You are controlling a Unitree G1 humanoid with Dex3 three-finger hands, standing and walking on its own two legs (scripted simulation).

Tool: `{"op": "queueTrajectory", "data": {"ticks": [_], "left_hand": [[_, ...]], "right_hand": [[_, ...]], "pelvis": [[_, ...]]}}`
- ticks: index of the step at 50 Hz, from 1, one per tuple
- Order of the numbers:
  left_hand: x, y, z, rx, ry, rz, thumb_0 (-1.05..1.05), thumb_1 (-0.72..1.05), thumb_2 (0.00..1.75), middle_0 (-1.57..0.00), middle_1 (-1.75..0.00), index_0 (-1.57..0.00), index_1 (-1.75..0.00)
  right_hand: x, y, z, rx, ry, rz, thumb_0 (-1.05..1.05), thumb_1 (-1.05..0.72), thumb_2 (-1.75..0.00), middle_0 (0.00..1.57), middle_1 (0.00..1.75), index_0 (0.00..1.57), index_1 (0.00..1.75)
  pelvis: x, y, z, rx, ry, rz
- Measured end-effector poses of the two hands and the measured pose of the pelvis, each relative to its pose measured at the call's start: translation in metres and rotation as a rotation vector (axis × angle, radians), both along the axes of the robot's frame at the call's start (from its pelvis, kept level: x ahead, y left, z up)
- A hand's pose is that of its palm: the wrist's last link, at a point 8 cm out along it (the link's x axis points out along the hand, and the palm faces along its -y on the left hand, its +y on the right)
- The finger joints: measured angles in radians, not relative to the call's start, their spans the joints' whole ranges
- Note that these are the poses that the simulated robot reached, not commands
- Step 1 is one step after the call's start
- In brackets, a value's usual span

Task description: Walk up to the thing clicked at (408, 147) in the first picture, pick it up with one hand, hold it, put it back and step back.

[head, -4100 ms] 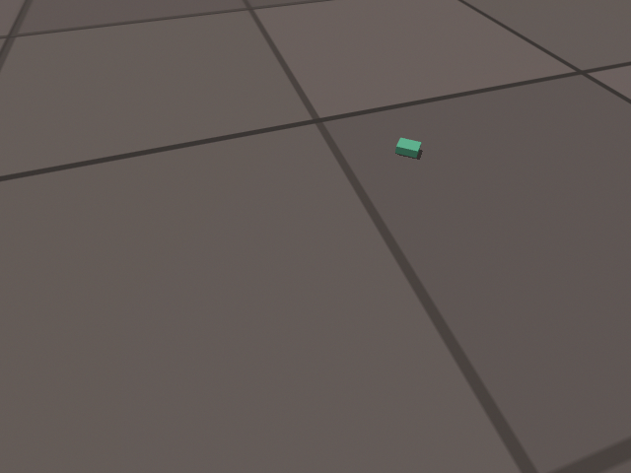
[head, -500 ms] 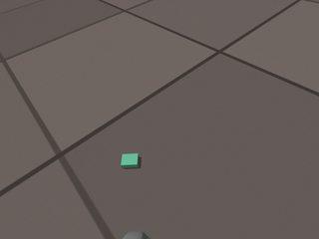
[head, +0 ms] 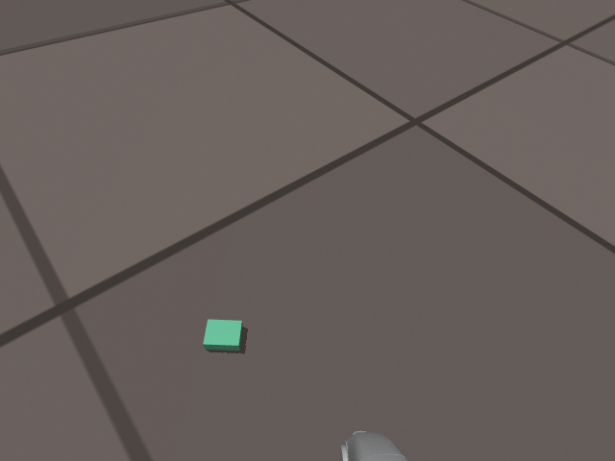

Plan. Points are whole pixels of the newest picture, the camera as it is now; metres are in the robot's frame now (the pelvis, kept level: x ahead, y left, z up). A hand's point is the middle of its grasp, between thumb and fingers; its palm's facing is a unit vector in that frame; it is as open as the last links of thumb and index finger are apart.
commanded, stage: walk up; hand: left
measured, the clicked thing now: (223, 334) +0.60 +0.21 -0.75
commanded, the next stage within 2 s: none
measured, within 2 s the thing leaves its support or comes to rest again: neither
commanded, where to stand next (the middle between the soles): +0.21 -0.02 m, yaw -1 degrees
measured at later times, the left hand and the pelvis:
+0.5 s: hand (144, 448) +0.17 +0.22 -0.12, palm faces -0.05 -0.90 -0.43, open 7.4 cm; pelvis +0.09 -0.05 +0.00, yaw -1 degrees
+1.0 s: hand out of the picture +0.15 +0.24 -0.16, palm faces +0.01 -0.94 -0.33, open 7.4 cm; pelvis +0.12 -0.02 +0.00, yaw +0 degrees
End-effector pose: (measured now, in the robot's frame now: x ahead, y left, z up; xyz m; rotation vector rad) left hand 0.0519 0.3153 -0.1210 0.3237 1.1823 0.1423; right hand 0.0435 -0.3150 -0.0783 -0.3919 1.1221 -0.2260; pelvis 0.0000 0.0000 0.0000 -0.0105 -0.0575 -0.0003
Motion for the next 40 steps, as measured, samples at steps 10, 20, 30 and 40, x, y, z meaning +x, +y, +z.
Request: {"op": "queueTrajectory", "data": {"ticks": [10, 20, 30, 40], "left_hand": [[0.070, -0.019, 0.020, 0.060, -0.009, -0.042, 0.00, 0.90, 0.90, -0.21, -0.30, -0.20, -0.30], [0.111, -0.056, 0.038, 0.106, -0.095, -0.022, 0.00, 0.90, 0.90, -0.21, -0.30, -0.20, -0.30], [0.116, -0.042, 0.018, 0.086, -0.065, 0.007, 0.00, 0.90, 0.90, -0.21, -0.30, -0.21, -0.30], [0.118, -0.036, -0.012, -0.011, -0.008, 0.043, 0.00, 0.90, 0.90, -0.21, -0.30, -0.20, -0.30]], "right_hand": [[0.027, -0.025, -0.027, 0.053, 0.043, -0.048, 0.00, -0.90, -0.90, 0.21, 0.30, 0.21, 0.30], [0.089, -0.039, -0.057, 0.119, 0.061, -0.020, 0.00, -0.91, -0.90, 0.20, 0.30, 0.21, 0.30], [0.113, -0.035, -0.051, 0.066, 0.082, -0.015, 0.00, -0.91, -0.90, 0.20, 0.30, 0.21, 0.30], [0.125, -0.011, -0.031, 0.030, 0.079, -0.007, 0.00, -0.91, -0.90, 0.20, 0.30, 0.21, 0.30]], "pelvis": [[0.054, -0.021, -0.004, 0.037, 0.006, -0.027], [0.086, -0.047, -0.006, 0.041, -0.007, -0.025], [0.100, -0.036, -0.012, 0.003, -0.002, -0.004], [0.103, -0.020, -0.008, -0.008, -0.002, -0.003]]}}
